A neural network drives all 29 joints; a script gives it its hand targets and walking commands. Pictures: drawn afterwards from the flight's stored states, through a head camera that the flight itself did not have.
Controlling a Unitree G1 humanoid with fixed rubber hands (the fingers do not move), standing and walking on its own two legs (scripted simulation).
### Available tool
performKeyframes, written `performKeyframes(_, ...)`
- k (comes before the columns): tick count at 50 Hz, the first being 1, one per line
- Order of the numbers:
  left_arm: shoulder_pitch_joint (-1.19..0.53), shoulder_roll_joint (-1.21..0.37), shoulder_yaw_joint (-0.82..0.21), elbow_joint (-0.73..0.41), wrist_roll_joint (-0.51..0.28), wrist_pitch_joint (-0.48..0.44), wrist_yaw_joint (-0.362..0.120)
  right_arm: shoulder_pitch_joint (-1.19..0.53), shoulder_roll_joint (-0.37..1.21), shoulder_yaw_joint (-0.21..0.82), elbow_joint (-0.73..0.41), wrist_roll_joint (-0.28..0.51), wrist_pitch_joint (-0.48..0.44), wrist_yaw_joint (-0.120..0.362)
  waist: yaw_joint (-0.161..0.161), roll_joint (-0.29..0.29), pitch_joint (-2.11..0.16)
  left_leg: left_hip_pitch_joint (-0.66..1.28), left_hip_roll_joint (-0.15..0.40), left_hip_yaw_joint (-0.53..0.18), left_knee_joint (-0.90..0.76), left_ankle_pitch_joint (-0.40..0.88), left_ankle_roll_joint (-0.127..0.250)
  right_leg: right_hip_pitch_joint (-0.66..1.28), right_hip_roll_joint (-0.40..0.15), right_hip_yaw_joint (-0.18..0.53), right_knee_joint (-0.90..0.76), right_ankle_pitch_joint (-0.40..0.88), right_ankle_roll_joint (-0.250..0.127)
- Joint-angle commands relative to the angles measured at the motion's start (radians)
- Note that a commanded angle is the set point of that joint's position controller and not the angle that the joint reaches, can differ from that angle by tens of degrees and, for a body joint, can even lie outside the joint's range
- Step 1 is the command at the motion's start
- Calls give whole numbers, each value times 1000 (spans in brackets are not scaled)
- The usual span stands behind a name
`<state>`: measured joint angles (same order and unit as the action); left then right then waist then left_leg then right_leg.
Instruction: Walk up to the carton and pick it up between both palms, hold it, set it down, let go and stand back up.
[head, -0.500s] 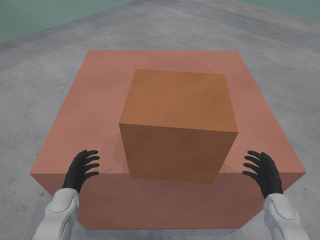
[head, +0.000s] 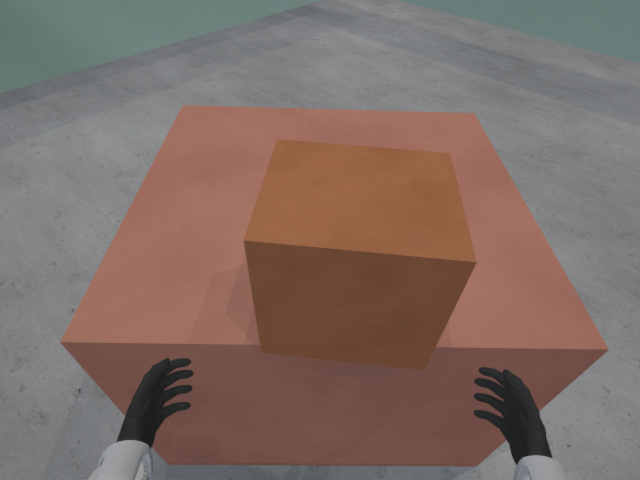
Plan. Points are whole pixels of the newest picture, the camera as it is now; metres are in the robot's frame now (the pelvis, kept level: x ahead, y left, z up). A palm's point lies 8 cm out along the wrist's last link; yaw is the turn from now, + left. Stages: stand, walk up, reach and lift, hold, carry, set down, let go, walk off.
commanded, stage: set down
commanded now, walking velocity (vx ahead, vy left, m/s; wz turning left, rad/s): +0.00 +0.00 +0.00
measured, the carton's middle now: (352, 256) +0.43 -0.03 +0.03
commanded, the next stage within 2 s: let go in 1.30 s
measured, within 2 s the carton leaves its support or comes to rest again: neither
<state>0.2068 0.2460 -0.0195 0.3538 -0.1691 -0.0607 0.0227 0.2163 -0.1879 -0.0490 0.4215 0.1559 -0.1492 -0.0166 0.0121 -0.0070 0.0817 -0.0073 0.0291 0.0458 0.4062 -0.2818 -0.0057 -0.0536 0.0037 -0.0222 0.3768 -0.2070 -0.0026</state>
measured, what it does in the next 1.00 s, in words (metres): stands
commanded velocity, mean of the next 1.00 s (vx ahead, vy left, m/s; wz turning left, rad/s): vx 0.00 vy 0.00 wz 0.00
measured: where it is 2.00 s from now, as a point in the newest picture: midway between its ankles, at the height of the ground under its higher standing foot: outside the picture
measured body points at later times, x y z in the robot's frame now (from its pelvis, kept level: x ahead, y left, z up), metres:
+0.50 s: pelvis -0.01 -0.01 +0.00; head -0.01 +0.00 +0.45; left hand +0.17 +0.22 -0.07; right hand +0.17 -0.23 -0.07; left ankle -0.03 +0.11 -0.74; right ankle +0.01 -0.12 -0.74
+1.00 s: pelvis +0.00 -0.01 +0.00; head +0.01 +0.00 +0.45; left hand +0.18 +0.22 -0.08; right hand +0.16 -0.23 -0.09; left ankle -0.03 +0.11 -0.74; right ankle +0.01 -0.12 -0.74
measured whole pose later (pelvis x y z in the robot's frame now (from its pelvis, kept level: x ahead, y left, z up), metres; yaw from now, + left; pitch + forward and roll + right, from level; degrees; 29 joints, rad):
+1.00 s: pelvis +0.00 -0.01 +0.00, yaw -1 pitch -5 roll -1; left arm 0.19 0.19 0.01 0.49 -0.01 0.13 0.03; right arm 0.18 -0.17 -0.03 0.73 -0.01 -0.22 0.02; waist 0.01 -0.01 0.09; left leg -0.04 0.05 0.06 0.42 -0.29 -0.02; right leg -0.10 0.02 -0.01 0.40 -0.22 -0.01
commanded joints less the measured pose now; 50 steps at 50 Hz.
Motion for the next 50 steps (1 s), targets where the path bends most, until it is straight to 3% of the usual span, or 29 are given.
performKeyframes(1, -84, 85, 53, -77, 39, -18, -6, -94, -112, -13, -67, -16, -38, 0, 6, 43, -58, -103, -29, -15, -83, 307, -56, 83, 12, 49, -64, 172, -56)
performKeyframes(3, -75, 70, 59, -128, 33, -10, -7, -98, -112, -20, -124, -19, -46, 0, 11, 23, -66, -115, -23, -19, -95, 298, -52, 107, 13, 48, -67, 162, -53)
performKeyframes(7, -62, 47, 52, -44, 71, 20, -8, -84, -97, -19, -37, -71, -35, -1, -2, 20, -11, -140, -23, -10, -115, 210, -46, 104, 9, 45, -76, 105, -56)
performKeyframes(11, -138, 58, 43, -142, 70, 15, 24, -135, -99, -67, -89, -90, -48, 15, -4, 36, -47, -189, -9, -11, -132, 133, -43, 98, 14, 37, -54, 55, -55)
performKeyframes(16, -145, 68, 36, -76, 88, 25, 43, -141, -84, -80, -35, -129, -39, 31, -6, 19, -42, -255, -6, 3, -128, 66, -24, 106, 7, 48, -31, 35, -47)
performKeyframes(18, -131, 60, 32, -45, 99, 43, 41, -129, -77, -71, 10, -135, -35, 34, -8, 19, -36, -253, -9, 9, -119, 83, -25, 103, 4, 48, -30, 52, -44)
performKeyframes(20, -75, 49, 32, -81, 86, 34, 42, -76, -67, -58, -23, -126, -54, 35, -3, -11, -64, -248, -12, 6, -109, 136, -24, 131, 2, 50, -17, 120, -36)
performKeyframes(21, -59, 49, 35, -48, 110, 47, 36, -66, -64, -46, 32, -128, -51, 34, -6, 2, -63, -221, -18, 11, -102, 167, -26, 130, -1, 53, -21, 152, -38)
performKeyframes(26, -9, 51, 65, -49, 126, 64, 16, -39, -66, -16, 52, -117, -85, 27, 5, -3, -102, -157, -30, 16, -73, 295, -33, 143, 3, 54, -26, 267, -28)
performKeyframes(30, -62, 60, 62, -30, 135, 102, 9, -74, -75, -30, 93, -136, -75, 20, -11, 15, -54, -159, -29, 27, -83, 235, -33, 83, 5, 41, -43, 192, -27)
performKeyframes(35, -86, 58, 65, -4, 159, 157, 13, -90, -76, -36, 139, -166, -55, 29, -6, 42, -47, -150, -20, 37, -86, 203, -28, 41, 9, 29, -46, 130, -29)
performKeyframes(37, -100, 64, 59, -42, 149, 149, 20, -104, -80, -40, 108, -164, -71, 32, -3, 30, -78, -145, -18, 40, -73, 235, -29, 39, 13, 24, -33, 164, -28)
performKeyframes(45, -69, 52, 64, -1, 160, 154, 11, -85, -95, -12, 179, -163, -105, 30, -1, 13, -127, -95, -24, 43, -37, 354, -34, 56, 15, 24, -13, 323, -21)
performKeyframes(50, -62, 34, 60, 18, 164, 174, -4, -82, -110, -4, 218, -170, -109, 24, -6, 14, -113, -66, -25, 43, -40, 362, -40, 43, 21, 18, -29, 320, -21)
